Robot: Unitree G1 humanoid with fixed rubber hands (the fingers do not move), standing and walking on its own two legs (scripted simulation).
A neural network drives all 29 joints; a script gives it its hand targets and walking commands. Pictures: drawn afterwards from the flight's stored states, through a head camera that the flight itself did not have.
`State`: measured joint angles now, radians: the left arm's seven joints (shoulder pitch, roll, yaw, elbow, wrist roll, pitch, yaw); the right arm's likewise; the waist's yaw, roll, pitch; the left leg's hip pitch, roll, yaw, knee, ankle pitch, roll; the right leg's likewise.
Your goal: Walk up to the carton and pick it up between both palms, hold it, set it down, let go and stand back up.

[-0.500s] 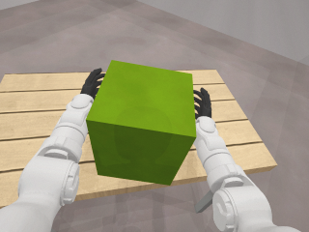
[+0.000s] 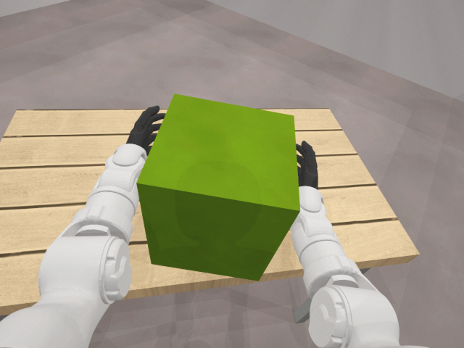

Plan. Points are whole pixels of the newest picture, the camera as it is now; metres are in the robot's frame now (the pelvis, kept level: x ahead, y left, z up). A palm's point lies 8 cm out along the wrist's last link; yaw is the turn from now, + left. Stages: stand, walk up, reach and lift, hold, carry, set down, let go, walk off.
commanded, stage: reach and lift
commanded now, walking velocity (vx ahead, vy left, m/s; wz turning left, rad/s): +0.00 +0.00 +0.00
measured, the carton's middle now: (219, 193) +0.38 +0.00 +0.06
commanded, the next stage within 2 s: none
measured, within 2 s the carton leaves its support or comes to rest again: leaves its support in 1.02 s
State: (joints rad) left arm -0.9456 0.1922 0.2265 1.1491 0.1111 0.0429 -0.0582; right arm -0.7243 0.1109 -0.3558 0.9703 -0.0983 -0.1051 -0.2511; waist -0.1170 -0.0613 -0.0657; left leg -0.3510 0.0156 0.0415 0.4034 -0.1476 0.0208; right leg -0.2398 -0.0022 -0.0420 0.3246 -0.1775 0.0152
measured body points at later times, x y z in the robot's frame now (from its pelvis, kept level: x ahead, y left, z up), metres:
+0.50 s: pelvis +0.02 +0.00 +0.01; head +0.03 +0.04 +0.45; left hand +0.46 +0.14 +0.11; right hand +0.39 -0.16 +0.08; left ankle +0.03 +0.10 -0.74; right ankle -0.01 -0.13 -0.74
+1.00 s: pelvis +0.02 +0.00 +0.01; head +0.03 +0.04 +0.45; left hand +0.45 +0.14 +0.11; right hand +0.38 -0.16 +0.08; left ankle +0.03 +0.10 -0.74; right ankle -0.01 -0.13 -0.74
